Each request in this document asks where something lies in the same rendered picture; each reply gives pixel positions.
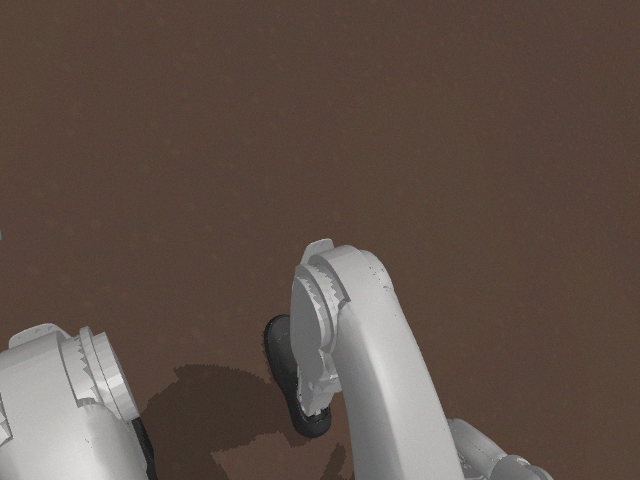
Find right robot hand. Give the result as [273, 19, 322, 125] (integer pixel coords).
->
[446, 418, 508, 480]

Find right robot foot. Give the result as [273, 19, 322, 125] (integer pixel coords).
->
[264, 314, 331, 438]

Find left robot foot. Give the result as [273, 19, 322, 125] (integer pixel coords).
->
[131, 417, 158, 480]

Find right robot arm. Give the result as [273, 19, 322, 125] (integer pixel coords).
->
[490, 455, 554, 480]

